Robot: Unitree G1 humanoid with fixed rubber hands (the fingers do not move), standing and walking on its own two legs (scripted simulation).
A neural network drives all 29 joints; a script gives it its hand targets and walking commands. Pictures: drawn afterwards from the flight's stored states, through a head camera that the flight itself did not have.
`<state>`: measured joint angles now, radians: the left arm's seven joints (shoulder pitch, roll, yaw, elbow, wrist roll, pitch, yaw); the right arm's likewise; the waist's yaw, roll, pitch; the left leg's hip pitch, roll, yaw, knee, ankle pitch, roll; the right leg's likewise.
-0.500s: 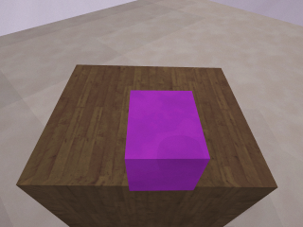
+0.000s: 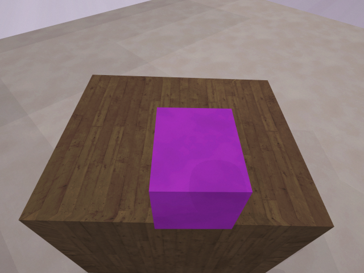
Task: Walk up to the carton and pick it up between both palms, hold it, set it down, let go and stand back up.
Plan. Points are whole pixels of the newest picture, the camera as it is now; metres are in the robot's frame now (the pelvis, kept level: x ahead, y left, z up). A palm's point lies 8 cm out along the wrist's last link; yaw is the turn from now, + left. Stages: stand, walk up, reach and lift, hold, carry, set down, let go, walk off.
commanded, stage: stand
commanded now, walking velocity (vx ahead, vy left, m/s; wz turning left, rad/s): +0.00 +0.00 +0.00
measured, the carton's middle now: (193, 167) +0.39 -0.03 -0.02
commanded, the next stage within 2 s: none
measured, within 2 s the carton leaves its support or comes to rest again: neither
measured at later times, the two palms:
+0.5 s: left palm out of the picture +0.02 +0.22 -0.14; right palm out of the picture +0.02 -0.25 -0.14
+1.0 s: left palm out of the picture +0.01 +0.22 -0.14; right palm out of the picture +0.01 -0.26 -0.14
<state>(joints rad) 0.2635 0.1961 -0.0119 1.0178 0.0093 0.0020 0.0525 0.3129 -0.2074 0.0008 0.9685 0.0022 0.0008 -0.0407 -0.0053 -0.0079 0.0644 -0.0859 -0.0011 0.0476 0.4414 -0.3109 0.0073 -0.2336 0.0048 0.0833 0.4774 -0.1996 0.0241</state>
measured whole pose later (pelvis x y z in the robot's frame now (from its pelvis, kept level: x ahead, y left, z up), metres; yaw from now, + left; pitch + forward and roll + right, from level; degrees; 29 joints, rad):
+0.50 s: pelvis +0.00 -0.01 +0.00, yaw +1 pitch -3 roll +0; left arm 0.27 0.19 -0.01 1.03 0.01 0.00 0.05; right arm 0.31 -0.20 0.00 1.01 0.00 0.00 -0.04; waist 0.00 0.00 0.06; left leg -0.08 0.02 0.02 0.43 -0.31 -0.01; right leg -0.21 0.01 0.05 0.46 -0.20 0.01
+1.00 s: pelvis +0.00 -0.02 +0.00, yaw +2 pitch -3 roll +0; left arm 0.28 0.18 0.00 1.04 0.01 -0.01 0.05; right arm 0.31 -0.19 0.00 1.03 0.00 0.00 -0.05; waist 0.00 0.01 0.07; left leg -0.08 0.03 0.01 0.43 -0.31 -0.02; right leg -0.20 0.02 0.03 0.45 -0.20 -0.01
